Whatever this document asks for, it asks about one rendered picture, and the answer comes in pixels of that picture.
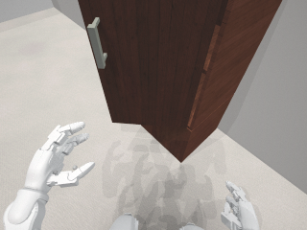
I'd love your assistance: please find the cupboard door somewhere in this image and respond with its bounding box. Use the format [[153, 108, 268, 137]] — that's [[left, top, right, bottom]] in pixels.
[[78, 0, 223, 128]]

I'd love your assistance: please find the robot left hand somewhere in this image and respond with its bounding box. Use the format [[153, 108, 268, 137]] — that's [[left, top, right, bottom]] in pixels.
[[24, 122, 96, 194]]

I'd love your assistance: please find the robot left forearm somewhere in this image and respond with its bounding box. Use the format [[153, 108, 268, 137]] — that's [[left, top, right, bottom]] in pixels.
[[3, 188, 50, 230]]

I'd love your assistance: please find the robot left thigh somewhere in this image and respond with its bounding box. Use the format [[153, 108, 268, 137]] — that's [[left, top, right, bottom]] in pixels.
[[109, 215, 139, 230]]

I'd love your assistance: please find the robot right hand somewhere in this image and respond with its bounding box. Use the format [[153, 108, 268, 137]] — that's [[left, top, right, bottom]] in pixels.
[[221, 180, 260, 230]]

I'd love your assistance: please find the handle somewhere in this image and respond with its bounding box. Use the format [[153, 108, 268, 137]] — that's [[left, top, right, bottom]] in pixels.
[[87, 17, 107, 69]]

